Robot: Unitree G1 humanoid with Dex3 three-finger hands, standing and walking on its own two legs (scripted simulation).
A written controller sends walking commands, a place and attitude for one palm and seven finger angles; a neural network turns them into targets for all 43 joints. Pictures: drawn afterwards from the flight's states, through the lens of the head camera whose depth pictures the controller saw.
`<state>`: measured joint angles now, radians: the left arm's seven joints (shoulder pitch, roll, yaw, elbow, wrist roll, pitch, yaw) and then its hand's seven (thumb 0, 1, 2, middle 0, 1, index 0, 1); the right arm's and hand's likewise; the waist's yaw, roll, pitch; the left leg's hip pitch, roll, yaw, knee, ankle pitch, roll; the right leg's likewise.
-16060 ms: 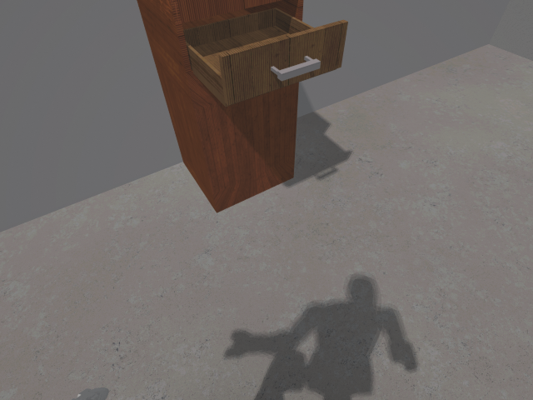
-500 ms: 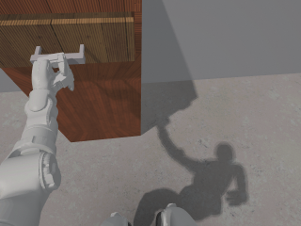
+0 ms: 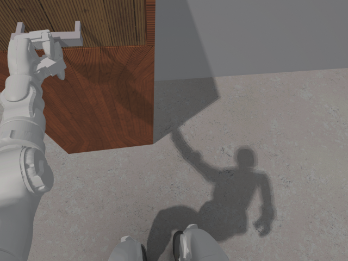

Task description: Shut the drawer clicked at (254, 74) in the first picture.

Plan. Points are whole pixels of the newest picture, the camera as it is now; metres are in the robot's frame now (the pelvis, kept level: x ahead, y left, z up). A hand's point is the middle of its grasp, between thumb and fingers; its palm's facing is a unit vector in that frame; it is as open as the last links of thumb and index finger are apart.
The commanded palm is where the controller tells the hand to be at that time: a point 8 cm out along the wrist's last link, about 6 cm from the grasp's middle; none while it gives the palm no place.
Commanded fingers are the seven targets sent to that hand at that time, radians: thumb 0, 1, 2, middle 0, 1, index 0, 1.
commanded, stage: push the drawer shut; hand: left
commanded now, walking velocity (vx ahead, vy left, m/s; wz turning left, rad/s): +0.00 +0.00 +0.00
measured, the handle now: (49, 33) +0.61 +0.21 +0.09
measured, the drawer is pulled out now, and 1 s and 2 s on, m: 0.00 0.00 0.00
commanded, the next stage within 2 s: pull the fist back off the drawer in 0.06 s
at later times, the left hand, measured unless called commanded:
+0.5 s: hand (56, 59) +0.54 +0.19 +0.09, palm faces +0.03 -1.00 -0.01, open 2.9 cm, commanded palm +0.52 +0.22 +0.09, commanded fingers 0.00 0.90 0.90 -1.40 -1.60 -1.40 -1.60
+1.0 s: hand (56, 72) +0.51 +0.18 +0.09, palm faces +0.07 -1.00 -0.01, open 3.2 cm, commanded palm +0.47 +0.23 +0.10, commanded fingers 0.00 0.90 0.90 -1.40 -1.60 -1.40 -1.60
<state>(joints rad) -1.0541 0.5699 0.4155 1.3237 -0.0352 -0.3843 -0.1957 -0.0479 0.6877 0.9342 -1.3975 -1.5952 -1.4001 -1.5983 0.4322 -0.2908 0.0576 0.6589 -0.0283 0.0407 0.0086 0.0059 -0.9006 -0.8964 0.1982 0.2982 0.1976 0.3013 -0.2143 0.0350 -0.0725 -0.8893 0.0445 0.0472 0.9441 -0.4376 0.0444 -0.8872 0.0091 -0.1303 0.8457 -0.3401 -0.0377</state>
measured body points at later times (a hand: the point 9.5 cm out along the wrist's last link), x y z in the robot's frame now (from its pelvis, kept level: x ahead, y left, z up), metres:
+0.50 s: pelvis -0.01 +0.01 -0.01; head +0.13 +0.04 +0.42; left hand +0.53 +0.24 +0.09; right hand -0.06 -0.25 -0.10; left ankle +0.00 +0.09 -0.68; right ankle +0.03 -0.10 -0.68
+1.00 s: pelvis +0.03 +0.01 +0.01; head +0.13 +0.02 +0.45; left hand +0.50 +0.24 +0.09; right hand +0.06 -0.25 -0.11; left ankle +0.00 +0.09 -0.68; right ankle +0.03 -0.10 -0.68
